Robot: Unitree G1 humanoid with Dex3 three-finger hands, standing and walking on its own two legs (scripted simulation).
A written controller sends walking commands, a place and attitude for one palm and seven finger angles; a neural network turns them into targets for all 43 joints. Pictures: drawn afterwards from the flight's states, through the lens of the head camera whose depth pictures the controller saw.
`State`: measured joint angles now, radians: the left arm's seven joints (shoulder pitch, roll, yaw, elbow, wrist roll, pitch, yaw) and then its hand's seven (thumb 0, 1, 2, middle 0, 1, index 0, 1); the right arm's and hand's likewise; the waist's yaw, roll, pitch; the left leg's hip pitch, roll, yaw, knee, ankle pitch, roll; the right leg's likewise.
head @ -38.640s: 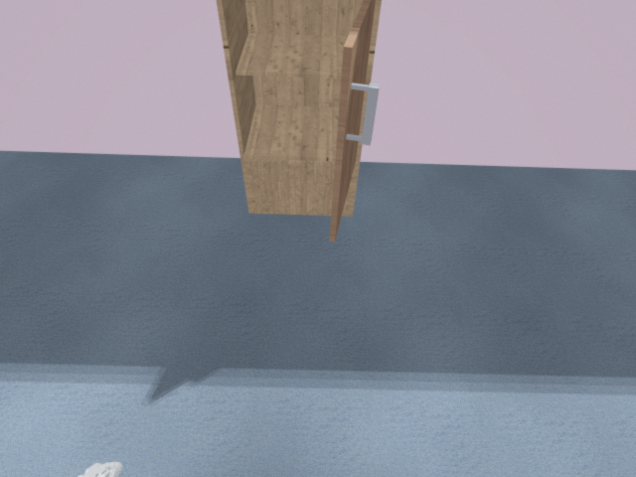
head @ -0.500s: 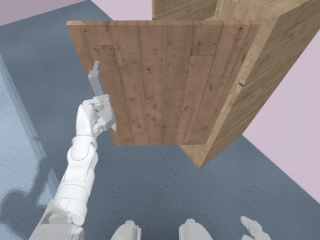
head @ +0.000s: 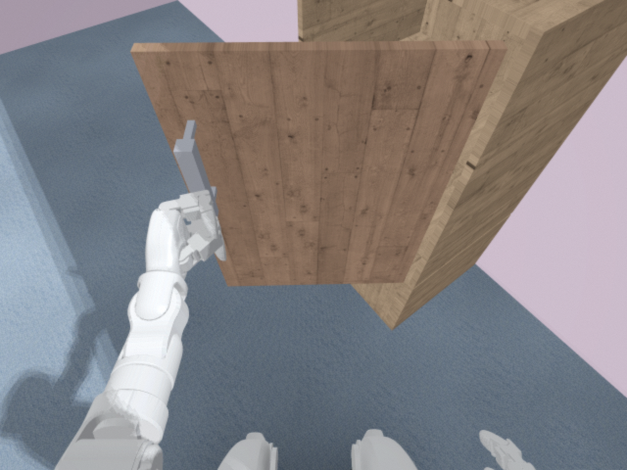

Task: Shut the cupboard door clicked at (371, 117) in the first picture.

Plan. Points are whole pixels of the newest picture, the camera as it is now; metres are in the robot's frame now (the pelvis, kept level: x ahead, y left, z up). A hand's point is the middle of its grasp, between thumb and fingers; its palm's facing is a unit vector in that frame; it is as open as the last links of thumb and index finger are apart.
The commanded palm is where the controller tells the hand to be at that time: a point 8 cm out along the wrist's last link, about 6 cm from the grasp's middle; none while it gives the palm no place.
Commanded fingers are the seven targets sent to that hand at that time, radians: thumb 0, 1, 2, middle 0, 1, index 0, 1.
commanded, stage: push the door shut along its arc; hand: left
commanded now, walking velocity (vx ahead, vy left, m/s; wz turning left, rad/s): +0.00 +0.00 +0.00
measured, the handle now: (201, 174) +0.50 +0.17 +0.06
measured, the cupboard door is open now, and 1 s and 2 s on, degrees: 55 39 32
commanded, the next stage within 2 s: pull the fist back off the door in 1.80 s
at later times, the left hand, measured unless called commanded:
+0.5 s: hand (221, 195) +0.46 +0.13 +0.06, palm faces -0.11 -0.99 -0.04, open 3.1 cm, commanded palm +0.45 +0.18 +0.06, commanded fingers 0.00 0.90 0.90 -1.30 -1.50 -1.30 -1.50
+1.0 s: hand (249, 162) +0.53 +0.10 +0.05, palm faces -0.24 -0.97 -0.02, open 3.1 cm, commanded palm +0.53 +0.14 +0.06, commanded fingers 0.00 0.90 0.90 -1.30 -1.50 -1.30 -1.50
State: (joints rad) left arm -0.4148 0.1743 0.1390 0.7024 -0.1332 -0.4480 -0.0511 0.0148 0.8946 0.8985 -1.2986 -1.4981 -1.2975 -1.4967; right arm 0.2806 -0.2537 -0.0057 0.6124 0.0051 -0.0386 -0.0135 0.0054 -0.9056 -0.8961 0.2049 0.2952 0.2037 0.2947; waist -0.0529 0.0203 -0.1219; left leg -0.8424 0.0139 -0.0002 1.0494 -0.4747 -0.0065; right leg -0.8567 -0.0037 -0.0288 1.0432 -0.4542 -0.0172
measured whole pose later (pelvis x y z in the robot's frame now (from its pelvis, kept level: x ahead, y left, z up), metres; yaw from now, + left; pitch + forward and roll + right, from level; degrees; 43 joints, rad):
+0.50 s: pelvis -0.01 +0.00 -0.02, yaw +0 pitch +19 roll -1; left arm -0.80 0.32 0.22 1.07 -0.13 -0.44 -0.21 0.01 0.89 0.90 -1.33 -1.50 -1.31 -1.50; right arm 0.34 -0.27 0.01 0.65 0.01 -0.02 -0.01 0.00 -0.91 -0.90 0.21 0.30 0.20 0.29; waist -0.11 0.03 -0.12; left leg -0.99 0.01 -0.01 1.13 -0.48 0.00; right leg -0.99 -0.01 -0.04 1.11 -0.45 -0.02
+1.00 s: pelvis -0.02 +0.01 -0.04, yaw -1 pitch +26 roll -3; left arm -1.12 0.46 0.26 1.25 -0.07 -0.34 -0.28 0.02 0.90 0.90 -1.30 -1.50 -1.29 -1.50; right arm 0.38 -0.28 0.03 0.65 -0.01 -0.04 0.00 0.00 -0.91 -0.90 0.21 0.30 0.21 0.29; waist -0.22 0.05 -0.11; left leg -1.18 0.03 -0.02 1.24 -0.51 0.01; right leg -1.17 0.01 -0.05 1.17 -0.46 -0.01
